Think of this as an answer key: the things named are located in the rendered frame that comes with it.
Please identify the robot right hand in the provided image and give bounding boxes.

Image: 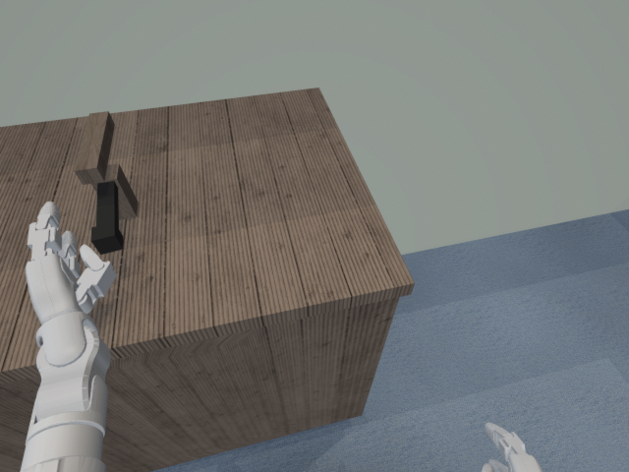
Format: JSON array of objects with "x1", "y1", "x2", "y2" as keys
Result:
[{"x1": 482, "y1": 423, "x2": 543, "y2": 472}]

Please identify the left robot forearm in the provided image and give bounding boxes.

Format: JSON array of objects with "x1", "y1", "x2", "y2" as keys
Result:
[{"x1": 20, "y1": 312, "x2": 111, "y2": 472}]

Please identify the robot left hand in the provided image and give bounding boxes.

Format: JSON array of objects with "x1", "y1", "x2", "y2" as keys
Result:
[{"x1": 26, "y1": 202, "x2": 117, "y2": 325}]

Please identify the tap lever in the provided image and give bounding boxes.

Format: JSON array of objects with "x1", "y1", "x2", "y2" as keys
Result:
[{"x1": 91, "y1": 181, "x2": 123, "y2": 255}]

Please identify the counter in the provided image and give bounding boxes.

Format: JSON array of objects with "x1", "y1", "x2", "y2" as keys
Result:
[{"x1": 0, "y1": 88, "x2": 415, "y2": 472}]

